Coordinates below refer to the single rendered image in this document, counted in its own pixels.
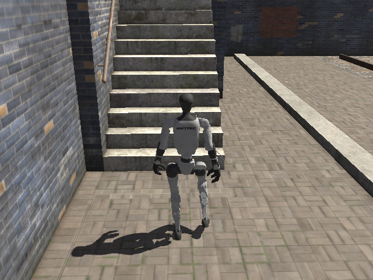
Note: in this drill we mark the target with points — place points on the robot right hand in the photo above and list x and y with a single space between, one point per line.
216 174

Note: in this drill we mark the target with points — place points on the left robot upper arm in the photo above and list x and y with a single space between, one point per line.
168 123

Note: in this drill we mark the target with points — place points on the robot right forearm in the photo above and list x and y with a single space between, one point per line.
213 158

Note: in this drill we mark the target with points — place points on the right robot shin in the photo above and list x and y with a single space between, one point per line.
204 201

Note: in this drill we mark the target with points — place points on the robot left forearm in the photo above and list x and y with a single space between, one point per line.
159 155

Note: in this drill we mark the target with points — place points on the robot left thigh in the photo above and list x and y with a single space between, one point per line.
172 175

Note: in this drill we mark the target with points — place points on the robot left hand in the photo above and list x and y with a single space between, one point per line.
156 167

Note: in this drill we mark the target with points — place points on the right robot upper arm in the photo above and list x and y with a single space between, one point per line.
204 123

